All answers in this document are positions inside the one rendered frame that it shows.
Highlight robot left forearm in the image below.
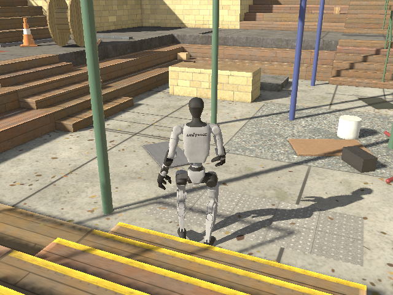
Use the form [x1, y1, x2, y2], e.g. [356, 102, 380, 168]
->
[160, 150, 173, 176]

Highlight robot left upper arm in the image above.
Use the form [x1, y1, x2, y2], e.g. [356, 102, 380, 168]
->
[167, 124, 184, 159]

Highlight left robot hand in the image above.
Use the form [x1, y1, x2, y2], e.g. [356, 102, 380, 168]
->
[157, 174, 171, 190]

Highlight right robot hand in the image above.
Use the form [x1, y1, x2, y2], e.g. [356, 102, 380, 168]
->
[211, 156, 225, 167]

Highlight left robot thigh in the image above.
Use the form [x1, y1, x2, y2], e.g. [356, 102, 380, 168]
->
[176, 170, 188, 201]

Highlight right robot thigh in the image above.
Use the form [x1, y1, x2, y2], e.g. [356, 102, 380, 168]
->
[205, 171, 219, 213]

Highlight robot thigh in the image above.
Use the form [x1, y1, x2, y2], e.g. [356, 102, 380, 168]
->
[176, 170, 188, 201]
[205, 171, 219, 213]

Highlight robot right forearm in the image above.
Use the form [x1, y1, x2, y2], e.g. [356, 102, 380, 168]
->
[219, 147, 226, 160]

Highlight robot right upper arm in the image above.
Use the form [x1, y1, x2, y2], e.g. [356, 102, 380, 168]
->
[209, 124, 225, 156]

